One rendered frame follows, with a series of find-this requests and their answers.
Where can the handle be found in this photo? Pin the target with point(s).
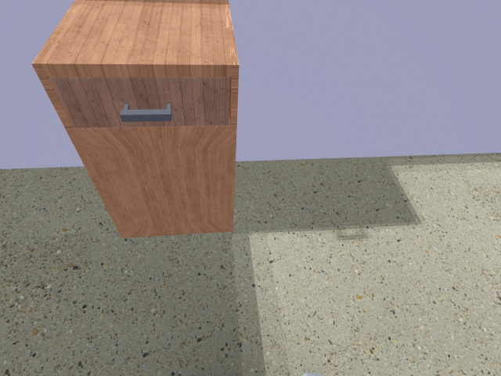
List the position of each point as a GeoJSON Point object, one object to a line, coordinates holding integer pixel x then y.
{"type": "Point", "coordinates": [145, 115]}

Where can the drawer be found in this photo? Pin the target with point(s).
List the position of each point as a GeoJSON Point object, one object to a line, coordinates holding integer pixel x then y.
{"type": "Point", "coordinates": [96, 102]}

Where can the cabinet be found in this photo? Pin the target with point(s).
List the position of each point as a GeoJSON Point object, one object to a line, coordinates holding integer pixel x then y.
{"type": "Point", "coordinates": [154, 181]}

